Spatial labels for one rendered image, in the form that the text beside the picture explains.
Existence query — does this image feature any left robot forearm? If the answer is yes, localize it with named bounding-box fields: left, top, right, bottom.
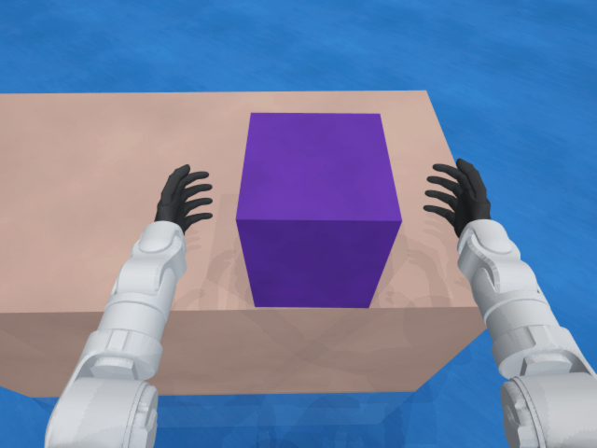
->
left=45, top=221, right=187, bottom=448

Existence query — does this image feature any left robot upper arm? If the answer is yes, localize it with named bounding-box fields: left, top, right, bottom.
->
left=49, top=377, right=159, bottom=448

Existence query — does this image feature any right robot hand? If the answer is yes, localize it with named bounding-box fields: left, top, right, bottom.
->
left=423, top=159, right=491, bottom=238

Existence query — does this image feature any carton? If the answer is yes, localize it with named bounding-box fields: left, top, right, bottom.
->
left=236, top=113, right=402, bottom=308

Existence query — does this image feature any pedestal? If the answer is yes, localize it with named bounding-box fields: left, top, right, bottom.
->
left=0, top=91, right=487, bottom=398

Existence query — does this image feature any right robot upper arm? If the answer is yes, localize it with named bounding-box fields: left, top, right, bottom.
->
left=500, top=372, right=597, bottom=448

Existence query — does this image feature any left robot hand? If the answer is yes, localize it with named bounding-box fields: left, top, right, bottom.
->
left=154, top=164, right=213, bottom=236

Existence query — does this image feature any right robot forearm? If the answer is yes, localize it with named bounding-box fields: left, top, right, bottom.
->
left=457, top=219, right=597, bottom=380

